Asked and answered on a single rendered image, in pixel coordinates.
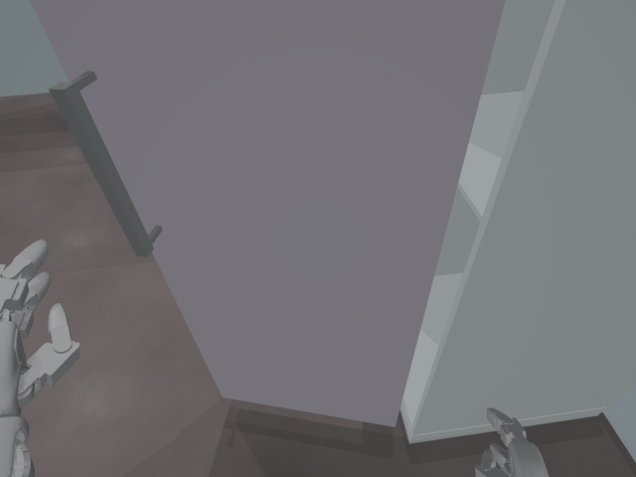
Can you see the fridge door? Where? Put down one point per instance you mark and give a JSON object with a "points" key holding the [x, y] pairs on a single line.
{"points": [[302, 158]]}

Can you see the handle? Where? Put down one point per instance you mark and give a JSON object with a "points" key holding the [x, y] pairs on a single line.
{"points": [[76, 115]]}

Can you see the robot left forearm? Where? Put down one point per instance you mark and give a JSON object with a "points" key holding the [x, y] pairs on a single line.
{"points": [[15, 459]]}

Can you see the robot left hand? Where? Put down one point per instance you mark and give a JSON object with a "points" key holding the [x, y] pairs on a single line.
{"points": [[18, 300]]}

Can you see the robot right hand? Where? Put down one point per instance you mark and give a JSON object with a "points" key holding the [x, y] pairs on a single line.
{"points": [[522, 459]]}

